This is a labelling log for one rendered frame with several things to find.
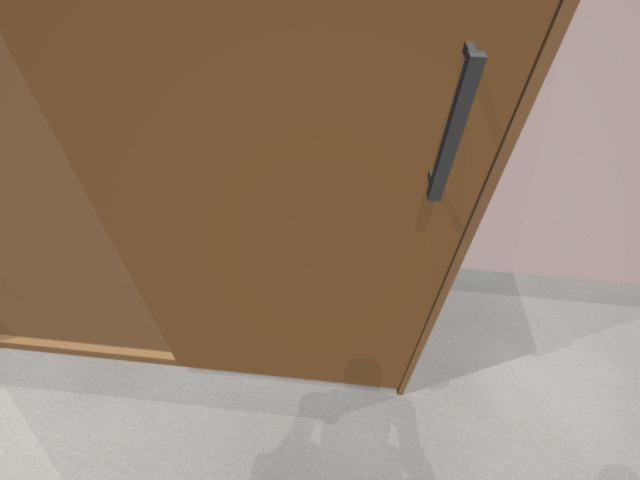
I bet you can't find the handle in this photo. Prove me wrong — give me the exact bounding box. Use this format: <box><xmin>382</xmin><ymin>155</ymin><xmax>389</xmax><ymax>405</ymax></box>
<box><xmin>427</xmin><ymin>41</ymin><xmax>488</xmax><ymax>202</ymax></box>

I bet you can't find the wardrobe door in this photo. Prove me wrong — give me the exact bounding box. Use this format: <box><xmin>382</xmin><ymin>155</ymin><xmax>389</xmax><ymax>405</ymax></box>
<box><xmin>0</xmin><ymin>0</ymin><xmax>560</xmax><ymax>388</ymax></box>
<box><xmin>0</xmin><ymin>35</ymin><xmax>171</xmax><ymax>352</ymax></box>

